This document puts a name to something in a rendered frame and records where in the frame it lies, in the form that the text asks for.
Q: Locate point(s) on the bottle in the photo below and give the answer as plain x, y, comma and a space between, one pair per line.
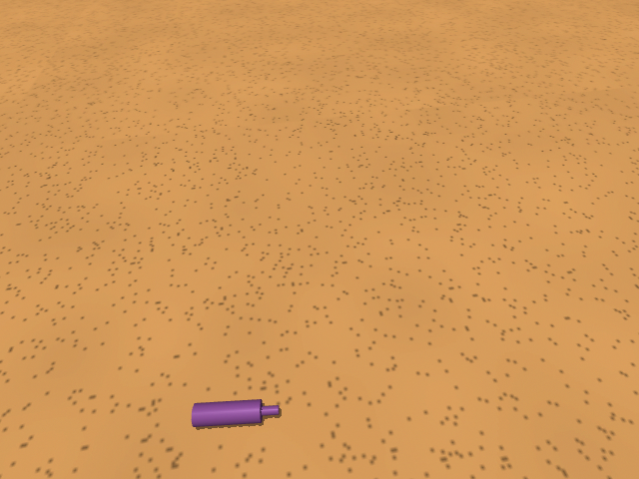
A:
231, 412

